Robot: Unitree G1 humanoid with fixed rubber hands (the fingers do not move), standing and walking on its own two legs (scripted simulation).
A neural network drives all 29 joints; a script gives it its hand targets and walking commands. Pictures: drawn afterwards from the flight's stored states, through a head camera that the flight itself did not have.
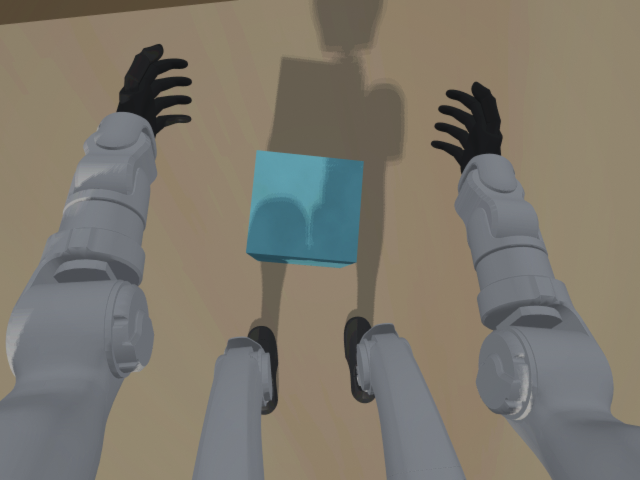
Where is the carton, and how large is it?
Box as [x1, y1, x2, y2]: [246, 150, 363, 267]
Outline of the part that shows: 257,150 246,252 257,260 333,267 341,267 355,262 363,161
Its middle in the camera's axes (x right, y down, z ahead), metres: -0.03 -0.06 +0.86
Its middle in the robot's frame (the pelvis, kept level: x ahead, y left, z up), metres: +0.48 -0.02 -0.51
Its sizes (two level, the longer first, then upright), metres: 0.210 0.200 0.250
